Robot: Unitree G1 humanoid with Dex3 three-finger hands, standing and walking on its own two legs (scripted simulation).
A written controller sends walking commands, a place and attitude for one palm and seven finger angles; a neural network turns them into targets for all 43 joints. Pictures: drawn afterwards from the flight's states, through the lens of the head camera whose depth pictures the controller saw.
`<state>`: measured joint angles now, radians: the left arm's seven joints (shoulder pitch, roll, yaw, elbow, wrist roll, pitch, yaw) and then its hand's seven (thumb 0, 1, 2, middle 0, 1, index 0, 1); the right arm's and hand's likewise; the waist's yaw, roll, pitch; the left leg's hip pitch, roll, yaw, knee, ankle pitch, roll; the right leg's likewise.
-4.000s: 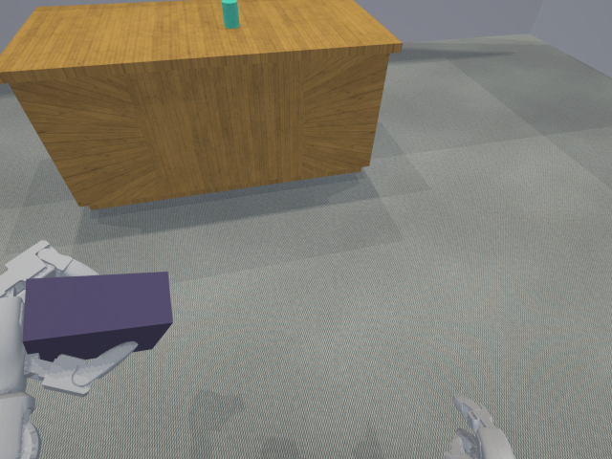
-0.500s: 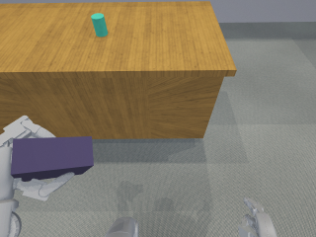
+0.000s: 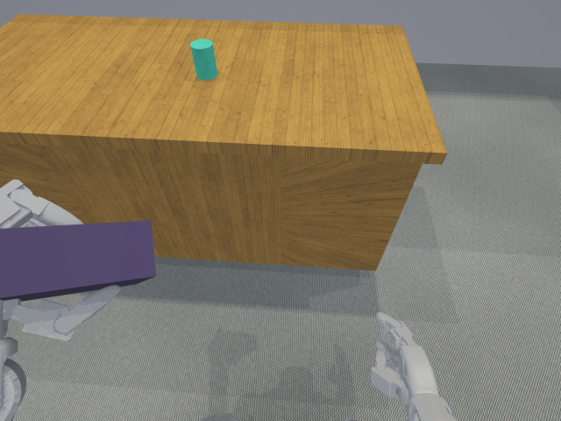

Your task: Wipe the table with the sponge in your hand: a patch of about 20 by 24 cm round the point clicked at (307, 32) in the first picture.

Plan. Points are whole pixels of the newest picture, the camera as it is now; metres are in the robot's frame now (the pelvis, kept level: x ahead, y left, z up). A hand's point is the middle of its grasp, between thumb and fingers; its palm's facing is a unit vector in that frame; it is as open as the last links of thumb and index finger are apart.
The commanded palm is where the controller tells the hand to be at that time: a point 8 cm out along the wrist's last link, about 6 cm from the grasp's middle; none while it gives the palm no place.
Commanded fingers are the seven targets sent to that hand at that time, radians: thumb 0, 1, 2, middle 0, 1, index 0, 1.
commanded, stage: turn to face it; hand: left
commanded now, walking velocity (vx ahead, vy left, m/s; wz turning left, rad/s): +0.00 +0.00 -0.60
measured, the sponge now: (101, 260) +0.22 +0.21 +0.19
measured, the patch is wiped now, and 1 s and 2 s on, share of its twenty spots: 0.00 0.00 0.00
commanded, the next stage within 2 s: take the last steps up to it in 0.74 s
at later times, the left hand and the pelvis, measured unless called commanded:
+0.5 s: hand (204, 266) +0.22 +0.10 +0.20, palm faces +0.13 -0.85 -0.52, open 9.5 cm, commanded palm +0.17 +0.16 +0.19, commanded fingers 0.00 0.10 1.30 -1.20 -1.60 -1.20 -1.60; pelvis -0.06 -0.07 +0.01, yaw -15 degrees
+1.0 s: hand (260, 368) +0.15 +0.04 +0.17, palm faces +0.04 -0.91 -0.41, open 9.5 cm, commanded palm +0.09 +0.12 +0.19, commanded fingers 0.00 0.10 1.30 -1.20 -1.60 -1.20 -1.60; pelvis -0.16 -0.08 +0.00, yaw -21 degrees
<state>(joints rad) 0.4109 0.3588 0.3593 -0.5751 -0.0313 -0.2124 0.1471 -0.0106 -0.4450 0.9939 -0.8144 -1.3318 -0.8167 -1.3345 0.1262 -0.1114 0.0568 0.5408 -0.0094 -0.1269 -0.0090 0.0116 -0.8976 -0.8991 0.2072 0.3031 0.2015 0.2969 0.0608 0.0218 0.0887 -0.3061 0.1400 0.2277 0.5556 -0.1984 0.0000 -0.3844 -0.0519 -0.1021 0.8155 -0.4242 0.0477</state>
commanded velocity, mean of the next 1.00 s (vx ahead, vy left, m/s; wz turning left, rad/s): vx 0.05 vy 0.03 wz -0.27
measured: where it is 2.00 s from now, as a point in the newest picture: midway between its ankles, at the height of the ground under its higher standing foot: outside the picture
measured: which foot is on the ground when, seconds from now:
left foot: down 0.00-0.10, up 0.12-0.62, down 0.64-0.92, up 0.94-1.00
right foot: up 0.00-0.06, down 0.08-0.64, up 0.66-0.90, down 0.92-1.00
